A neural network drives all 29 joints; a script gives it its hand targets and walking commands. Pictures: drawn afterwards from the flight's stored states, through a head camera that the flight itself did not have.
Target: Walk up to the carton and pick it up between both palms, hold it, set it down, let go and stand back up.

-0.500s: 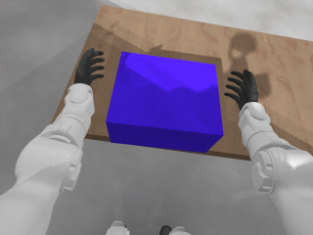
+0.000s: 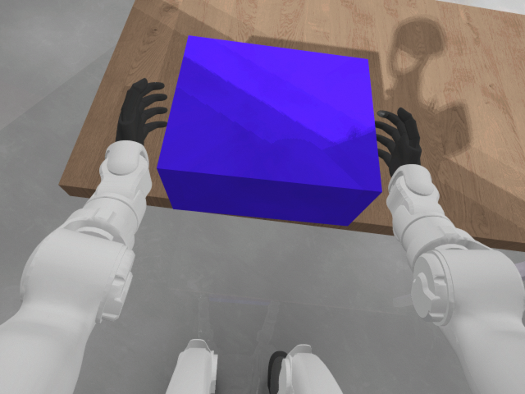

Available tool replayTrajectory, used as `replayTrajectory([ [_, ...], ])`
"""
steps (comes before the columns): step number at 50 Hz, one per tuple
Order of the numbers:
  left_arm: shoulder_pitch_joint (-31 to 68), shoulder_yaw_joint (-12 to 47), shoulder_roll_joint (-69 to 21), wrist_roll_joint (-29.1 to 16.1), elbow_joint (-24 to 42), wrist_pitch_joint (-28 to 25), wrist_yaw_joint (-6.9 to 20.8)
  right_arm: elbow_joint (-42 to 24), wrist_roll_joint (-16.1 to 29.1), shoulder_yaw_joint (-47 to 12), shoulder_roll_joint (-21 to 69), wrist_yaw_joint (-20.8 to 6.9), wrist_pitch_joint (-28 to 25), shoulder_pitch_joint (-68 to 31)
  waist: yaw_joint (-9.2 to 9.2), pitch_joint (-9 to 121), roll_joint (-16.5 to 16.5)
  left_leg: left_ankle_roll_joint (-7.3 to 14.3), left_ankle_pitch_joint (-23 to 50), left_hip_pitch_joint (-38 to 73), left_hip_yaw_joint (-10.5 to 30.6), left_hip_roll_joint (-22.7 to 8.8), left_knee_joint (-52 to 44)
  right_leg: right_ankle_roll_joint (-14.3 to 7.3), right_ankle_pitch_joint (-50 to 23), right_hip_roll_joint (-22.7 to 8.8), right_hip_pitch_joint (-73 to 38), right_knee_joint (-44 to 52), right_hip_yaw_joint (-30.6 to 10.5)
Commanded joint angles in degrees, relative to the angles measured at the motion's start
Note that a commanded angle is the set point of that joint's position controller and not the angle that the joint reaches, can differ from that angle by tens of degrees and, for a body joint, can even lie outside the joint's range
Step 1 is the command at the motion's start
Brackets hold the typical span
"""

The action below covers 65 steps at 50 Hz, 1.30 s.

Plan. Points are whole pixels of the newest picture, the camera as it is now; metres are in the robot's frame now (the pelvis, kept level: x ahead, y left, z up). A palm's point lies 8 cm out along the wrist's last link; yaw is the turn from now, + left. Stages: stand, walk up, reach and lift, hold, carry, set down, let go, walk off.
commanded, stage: set down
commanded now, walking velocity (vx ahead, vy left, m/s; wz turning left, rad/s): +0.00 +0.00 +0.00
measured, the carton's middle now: (270, 133) +0.55 +0.00 -0.03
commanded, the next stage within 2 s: none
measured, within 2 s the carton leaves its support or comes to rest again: neither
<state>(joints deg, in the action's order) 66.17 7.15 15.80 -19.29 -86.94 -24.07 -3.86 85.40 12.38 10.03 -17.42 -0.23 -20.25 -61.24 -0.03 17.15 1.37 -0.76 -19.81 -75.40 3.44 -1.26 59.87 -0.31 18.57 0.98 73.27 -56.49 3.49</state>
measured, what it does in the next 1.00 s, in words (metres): stands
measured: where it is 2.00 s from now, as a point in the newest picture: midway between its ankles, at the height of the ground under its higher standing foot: outside the picture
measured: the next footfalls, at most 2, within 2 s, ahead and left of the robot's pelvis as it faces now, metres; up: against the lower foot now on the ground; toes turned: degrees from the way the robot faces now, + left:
none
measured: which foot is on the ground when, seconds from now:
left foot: down 0.00-1.00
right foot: down 0.00-1.00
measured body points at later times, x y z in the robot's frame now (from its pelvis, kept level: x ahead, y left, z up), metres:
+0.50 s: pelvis +0.00 +0.00 +0.00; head +0.15 +0.04 +0.42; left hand +0.45 +0.23 -0.02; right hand +0.48 -0.20 +0.02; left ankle +0.05 +0.12 -0.65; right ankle +0.06 -0.12 -0.65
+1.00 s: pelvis +0.00 +0.00 +0.02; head +0.09 +0.03 +0.46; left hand +0.37 +0.26 +0.01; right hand +0.40 -0.25 +0.05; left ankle +0.05 +0.12 -0.65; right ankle +0.06 -0.12 -0.65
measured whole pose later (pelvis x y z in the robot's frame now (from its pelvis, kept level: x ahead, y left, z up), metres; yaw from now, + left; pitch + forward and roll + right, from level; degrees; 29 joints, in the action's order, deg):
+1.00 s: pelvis +0.00 +0.00 +0.02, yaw +1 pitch +26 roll -3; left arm 30.4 5.0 19.6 -16.0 -61.4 -22.7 -2.4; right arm 66.3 23.9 -1.8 -22.0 -4.8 -25.8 -32.5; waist 0.0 17.2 1.4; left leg -1.0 -19.2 -62.6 3.4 -1.3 55.4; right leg -0.4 17.8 1.0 60.3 -51.7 3.5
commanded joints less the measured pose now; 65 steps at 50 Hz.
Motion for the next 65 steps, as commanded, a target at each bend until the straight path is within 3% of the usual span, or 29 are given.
replayTrajectory([
  [1, 21.6, -3.0, 3.7, 4.2, 3.9, -3.5, 1.9, -12.6, -1.1, -5.9, -2.5, -1.4, -3.8, -26.8, 0.88, 54.4, -3.5, -2.0, 14.3, 26.2, -5.8, 1.9, -2.1, 2.9, -10.6, -0.1, -22.6, 3.1, -1.6],
  [3, 24.1, -1.2, 1.3, 3.2, 3.6, -3.0, 1.5, -9.6, -2.6, -2.1, -4.1, -1.0, -4.1, -29.0, -2.10, 53.2, -4.1, -2.7, 15.0, 28.9, -4.2, 1.6, -2.4, 2.9, -11.6, 0.2, -20.0, 3.7, 0.7],
  [4, 14.1, -4.6, 7.0, 4.0, 8.4, -2.5, 1.2, -12.7, -0.5, -5.0, -10.3, -0.1, -5.6, -18.6, -1.14, 58.4, -2.6, -2.7, 23.1, 33.5, -4.9, 1.9, -1.0, 2.9, -21.8, 0.9, -26.2, 3.4, -0.5],
  [6, 24.1, -3.9, 1.3, 4.7, 6.0, -3.6, 1.8, -9.6, -1.1, -4.9, -2.1, -0.9, -4.8, -28.2, -1.08, 53.9, -3.0, -2.2, 17.5, 27.2, -5.7, 2.0, -1.1, 3.0, -12.3, 0.2, -22.4, 3.7, -1.0],
  [8, 17.8, -7.0, 4.1, 6.2, 4.6, -3.4, 1.8, -9.1, 0.5, -8.2, -2.3, -1.2, -5.4, -23.0, 1.56, 52.2, -1.9, -2.2, 18.2, 27.3, -6.2, 2.0, -0.7, 3.9, -14.7, 0.0, -24.7, 2.9, -1.6],
  [10, 10.5, -5.5, 3.7, 6.3, 12.4, -3.0, 2.4, -11.3, 3.9, -10.5, -4.6, -0.6, -7.8, -14.9, 0.39, 55.9, -3.9, -2.7, 27.8, 32.9, -5.9, 2.0, -0.9, 4.0, -26.2, 0.8, -31.2, 3.2, -1.6],
  [11, 6.4, -7.1, 7.4, 7.0, 11.8, -2.1, 2.1, -10.2, 5.0, -9.6, -10.4, -0.6, -8.3, -12.6, 1.21, 55.4, -4.1, -3.3, 28.9, 35.1, -5.2, 1.2, -1.9, 3.7, -26.3, 0.9, -31.0, 3.7, -1.5],
  [13, 25.6, -3.6, 6.5, 4.5, 11.5, -4.7, 1.7, -8.4, 0.9, -3.6, -8.0, -0.9, -6.3, -29.0, -2.72, 56.7, -4.7, -2.9, 18.2, 30.9, -5.4, 1.0, -1.6, 3.2, -12.7, 0.6, -22.5, 4.1, -0.6],
  [14, 10.8, -5.3, 9.7, 4.7, 16.3, -4.0, 1.0, -10.4, 4.0, -7.5, -13.9, -1.0, -8.1, -14.8, -0.75, 56.0, -5.1, -3.6, 26.1, 36.1, -5.5, 1.2, -1.1, 3.2, -22.1, 1.3, -26.0, 3.1, 0.1],
  [16, 13.7, -6.7, 10.2, 5.3, 16.1, -3.9, 0.8, -9.7, 4.5, -8.6, -11.8, -1.3, -8.0, -18.0, 0.71, 54.3, -5.0, -3.4, 22.1, 34.0, -5.4, 0.7, -1.7, 3.3, -17.4, 1.0, -25.5, 4.1, -1.3],
  [18, 16.7, -4.1, 8.5, 4.5, 21.7, -4.6, 0.5, -10.2, 4.1, -7.5, -9.7, -1.7, -7.5, -18.3, -1.24, 54.6, -6.6, -4.2, 22.4, 36.5, -5.1, 0.5, -1.7, 3.9, -16.7, 1.2, -22.6, 4.1, 0.2],
  [24, 4.7, -4.9, 11.0, 5.1, 31.2, -3.6, 0.6, -14.4, 6.7, -7.6, -14.7, -2.4, -9.2, -6.9, -0.21, 57.4, -8.2, -5.1, 31.3, 43.9, -3.7, 0.0, -1.9, 3.4, -22.3, 2.2, -24.0, 4.9, 0.2],
  [26, 12.7, -2.6, 9.8, 3.9, 27.4, -4.0, 0.3, -12.4, 5.4, -4.9, -13.6, -2.6, -7.7, -16.1, -2.01, 54.3, -9.9, -5.8, 23.8, 43.3, -3.5, -0.1, -3.2, 3.3, -12.6, 1.8, -17.6, 6.5, 0.8],
  [29, 3.7, -2.6, 6.6, 3.0, 29.0, -2.6, 1.4, -17.3, 7.4, -10.1, -11.0, -3.6, -8.6, -8.0, -1.13, 51.5, -7.5, -4.6, 26.1, 46.0, -3.3, -0.2, -4.5, 3.6, -17.1, 1.8, -23.3, 7.9, -0.5],
  [30, -5.2, -5.5, 12.1, 3.5, 26.5, -1.8, 1.6, -17.7, 10.1, -12.8, -15.0, -3.2, -8.8, -1.0, 1.39, 52.9, -4.7, -3.9, 27.6, 44.7, -4.4, 0.0, -3.8, 3.6, -22.3, 1.7, -28.9, 6.9, -1.4],
  [32, -8.5, -4.2, 12.1, 4.7, 31.4, -1.8, 1.4, -20.1, 10.6, -11.4, -16.3, -3.3, -9.8, 2.9, 1.34, 51.8, -7.8, -5.1, 29.0, 48.1, -3.1, -0.2, -4.6, 3.4, -23.2, 2.0, -27.3, 6.7, -0.6],
  [34, 2.2, -3.5, 12.4, 3.1, 29.7, -1.9, 1.3, -22.0, 8.7, -9.4, -16.6, -3.3, -8.8, -6.4, 0.32, 48.4, -5.8, -4.5, 22.5, 45.0, -3.2, 0.0, -5.5, 3.5, -15.6, 1.8, -24.7, 9.2, -0.3],
  [37, -14.9, -6.1, 12.6, 4.7, 37.6, -2.3, 2.1, -26.5, 10.8, -11.9, -18.3, -3.0, -11.4, 8.9, -0.56, 49.5, -5.7, -4.3, 32.6, 48.5, -2.9, 0.0, -5.8, 3.9, -27.2, 2.7, -32.6, 8.3, -0.8],
  [38, -6.5, -6.2, 15.4, 3.8, 36.5, -3.1, 1.9, -28.2, 9.8, -10.7, -20.0, -3.1, -10.6, 3.2, 0.09, 50.9, -5.8, -4.2, 28.4, 47.6, -2.9, -0.2, -6.0, 4.2, -21.3, 1.9, -29.8, 8.9, -1.4],
  [42, -19.0, -6.3, 12.6, 4.7, 43.2, -1.3, 2.4, -29.6, 14.8, -15.4, -17.8, -4.2, -9.8, 14.6, 1.92, 40.7, -6.0, -3.5, 26.7, 50.4, -2.4, 0.6, -8.2, 3.0, -22.1, 2.1, -36.0, 11.5, -1.6],
  [45, -22.3, -3.7, 13.6, 1.9, 45.5, -0.9, 2.8, -34.8, 15.7, -15.6, -18.3, -4.5, -8.7, 17.2, -0.58, 34.5, -2.5, -2.3, 18.3, 47.1, -1.4, 0.3, -10.7, 3.0, -17.1, 1.8, -37.8, 12.5, -2.8],
  [46, -10.2, -3.7, 14.5, 0.9, 38.8, -1.7, 2.3, -30.5, 14.5, -13.8, -17.8, -4.8, -6.9, 7.2, -0.17, 31.7, -3.7, -2.4, 12.2, 43.2, -1.5, 0.6, -11.1, 2.9, -9.3, 0.9, -31.9, 11.5, -3.0],
  [49, -25.6, -3.6, 11.6, 1.2, 44.4, 0.2, 3.6, -32.9, 16.3, -18.5, -16.4, -5.3, -6.8, 22.8, 0.49, 26.4, -1.6, -0.9, 13.2, 46.6, -0.5, 0.9, -13.6, 1.9, -10.5, 1.0, -38.8, 14.1, -4.3],
  [55, -15.6, -0.9, 13.5, -0.8, 35.8, 0.2, 3.7, -30.5, 14.1, -16.2, -16.1, -5.2, -3.8, 13.1, -1.30, 18.4, -2.4, 0.4, 1.5, 38.7, 0.5, 1.2, -15.3, 1.1, 1.5, -0.3, -36.5, 13.5, -6.1],
  [57, -28.4, -2.8, 11.1, 0.8, 41.2, -0.1, 4.2, -31.7, 14.2, -17.8, -12.5, -4.9, -5.5, 25.7, -0.11, 17.4, -2.0, 0.6, 6.6, 41.4, 1.1, 1.3, -16.1, 1.1, -4.8, -0.1, -42.4, 14.0, -6.2],
  [60, -13.5, -1.1, 14.8, -1.4, 31.7, 1.0, 5.5, -27.8, 11.9, -13.1, -15.8, -4.2, -2.5, 11.9, -4.21, 15.4, -0.7, 1.6, -3.3, 33.9, 0.7, 1.7, -16.7, 1.2, 4.0, -0.4, -41.2, 13.3, -6.4],
  [61, -22.5, -1.9, 13.6, -0.8, 34.1, 0.6, 5.6, -31.5, 13.4, -16.2, -13.4, -4.0, -4.1, 19.4, -1.25, 15.1, -0.8, 1.5, 0.2, 34.0, 1.1, 1.8, -17.0, 1.1, 1.5, -0.9, -45.3, 13.5, -7.5],
  [64, -22.1, -3.6, 13.1, 0.4, 38.5, 0.8, 5.1, -33.9, 11.9, -15.6, -14.1, -3.8, -4.7, 19.3, -0.26, 19.0, -2.2, 0.5, 4.1, 38.4, -0.1, 2.4, -15.2, 1.2, -3.4, -0.9, -44.5, 12.6, -6.4],
  [65, -24.3, -3.8, 14.5, 1.2, 35.9, 1.1, 5.0, -30.6, 11.8, -14.1, -14.4, -3.7, -4.3, 20.9, -2.34, 18.3, -2.1, 0.7, 2.1, 37.7, 1.2, 1.6, -16.7, 1.3, -3.7, -0.7, -46.1, 12.8, -6.9],
])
